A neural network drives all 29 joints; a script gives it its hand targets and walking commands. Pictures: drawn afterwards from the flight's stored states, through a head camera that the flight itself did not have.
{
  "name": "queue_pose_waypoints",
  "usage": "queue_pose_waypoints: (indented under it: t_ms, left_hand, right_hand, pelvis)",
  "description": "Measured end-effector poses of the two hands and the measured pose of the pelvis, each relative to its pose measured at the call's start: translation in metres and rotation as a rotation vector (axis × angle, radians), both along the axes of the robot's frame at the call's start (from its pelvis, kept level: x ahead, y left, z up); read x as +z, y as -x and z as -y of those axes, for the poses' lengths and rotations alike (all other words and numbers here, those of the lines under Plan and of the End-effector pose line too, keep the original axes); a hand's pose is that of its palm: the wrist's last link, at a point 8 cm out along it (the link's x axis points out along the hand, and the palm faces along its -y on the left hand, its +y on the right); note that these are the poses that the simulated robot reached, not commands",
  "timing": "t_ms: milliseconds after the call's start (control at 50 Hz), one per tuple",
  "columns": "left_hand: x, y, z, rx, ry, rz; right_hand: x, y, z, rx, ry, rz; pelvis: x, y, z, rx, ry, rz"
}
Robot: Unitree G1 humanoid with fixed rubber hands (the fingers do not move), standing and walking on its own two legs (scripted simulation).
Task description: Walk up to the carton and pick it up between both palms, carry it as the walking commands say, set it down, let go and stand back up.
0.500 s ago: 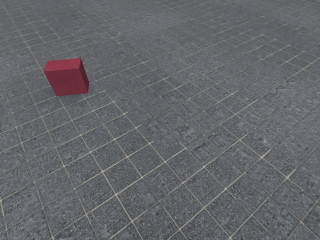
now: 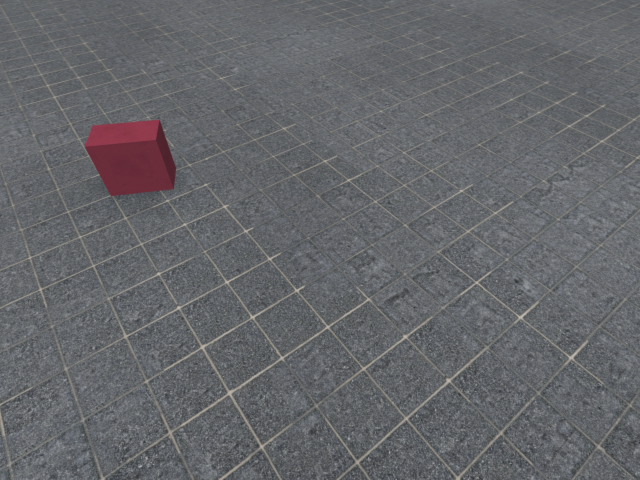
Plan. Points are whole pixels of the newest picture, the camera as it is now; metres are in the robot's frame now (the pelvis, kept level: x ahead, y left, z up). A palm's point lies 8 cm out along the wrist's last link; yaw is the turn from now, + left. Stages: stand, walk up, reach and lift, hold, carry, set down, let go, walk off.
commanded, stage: stand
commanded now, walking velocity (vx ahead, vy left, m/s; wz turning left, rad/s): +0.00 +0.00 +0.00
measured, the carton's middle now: (134, 158) +1.55 +0.95 -0.63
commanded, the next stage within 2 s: walk up in 1.02 s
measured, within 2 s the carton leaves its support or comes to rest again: neither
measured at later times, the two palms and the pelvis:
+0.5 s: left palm out of the picture -0.02 +0.21 -0.15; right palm out of the picture -0.04 -0.19 -0.15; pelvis -0.01 +0.00 +0.00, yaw -1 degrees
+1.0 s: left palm out of the picture -0.03 +0.20 -0.15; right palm out of the picture -0.05 -0.18 -0.15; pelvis +0.00 +0.01 +0.00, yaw -1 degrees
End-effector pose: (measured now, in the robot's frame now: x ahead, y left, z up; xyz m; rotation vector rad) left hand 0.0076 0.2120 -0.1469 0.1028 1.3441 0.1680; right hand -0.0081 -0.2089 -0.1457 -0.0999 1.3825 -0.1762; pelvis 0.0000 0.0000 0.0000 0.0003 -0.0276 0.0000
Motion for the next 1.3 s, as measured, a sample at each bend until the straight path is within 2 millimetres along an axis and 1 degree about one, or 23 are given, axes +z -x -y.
queue_pose_waypoints:
  t_ms: [220,420,560,720,860,1040,1220,1240,1260,1280,1300]
  left_hand:
    - [-0.003,0.017,0.006,0.004,0.014,-0.059]
    - [-0.003,0.025,0.006,0.004,0.014,-0.083]
    - [-0.003,0.029,0.005,0.002,0.014,-0.09]
    - [-0.003,0.027,0.005,0.0,0.017,-0.078]
    - [-0.004,0.034,0.008,0.001,0.028,-0.097]
    - [-0.004,0.041,0.011,0.003,0.043,-0.122]
    - [-0.005,0.035,0.006,0.002,0.035,-0.115]
    - [-0.005,0.033,0.003,0.018,0.029,-0.103]
    - [-0.005,0.031,-0.003,0.049,0.014,-0.08]
    - [-0.003,0.031,-0.012,0.084,-0.011,-0.055]
    - [-0.002,0.033,-0.023,0.116,-0.04,-0.038]
  right_hand:
    - [-0.004,0.016,-0.012,-0.007,-0.027,-0.049]
    - [-0.004,0.031,-0.015,-0.012,-0.029,-0.084]
    - [-0.003,0.033,-0.015,-0.014,-0.03,-0.085]
    - [-0.002,0.033,-0.015,-0.013,-0.023,-0.078]
    - [-0.002,0.035,-0.018,-0.017,-0.027,-0.084]
    - [-0.002,0.042,-0.026,-0.024,-0.039,-0.105]
    - [-0.002,0.041,-0.028,-0.026,-0.038,-0.101]
    - [-0.003,0.039,-0.027,-0.026,-0.046,-0.1]
    - [-0.003,0.034,-0.025,-0.007,-0.055,-0.103]
    - [-0.004,0.024,-0.023,0.033,-0.061,-0.101]
    - [-0.005,0.009,-0.02,0.073,-0.06,-0.085]
  pelvis:
    - [0.0,0.002,-0.001,-0.006,-0.004,0.007]
    - [0.001,0.005,-0.001,-0.008,-0.002,0.005]
    - [0.001,0.006,-0.002,-0.011,-0.002,0.007]
    - [0.001,0.007,-0.003,-0.011,0.0,0.003]
    - [0.001,0.005,-0.004,-0.011,-0.001,-0.003]
    - [0.001,0.004,-0.007,-0.012,0.003,-0.001]
    - [0.0,0.004,-0.009,-0.011,0.0,-0.005]
    - [-0.001,0.004,-0.01,0.001,0.003,-0.013]
    - [-0.002,0.005,-0.011,0.021,0.007,-0.024]
    - [-0.003,0.005,-0.013,0.04,0.009,-0.033]
    - [-0.004,0.005,-0.017,0.056,0.01,-0.039]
